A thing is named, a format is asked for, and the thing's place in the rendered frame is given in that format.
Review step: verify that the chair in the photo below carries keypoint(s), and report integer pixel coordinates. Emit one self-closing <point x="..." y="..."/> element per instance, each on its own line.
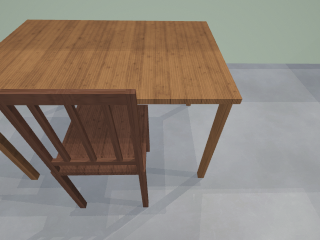
<point x="108" y="133"/>

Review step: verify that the table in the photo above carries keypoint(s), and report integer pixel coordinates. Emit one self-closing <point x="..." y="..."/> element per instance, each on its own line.
<point x="167" y="62"/>

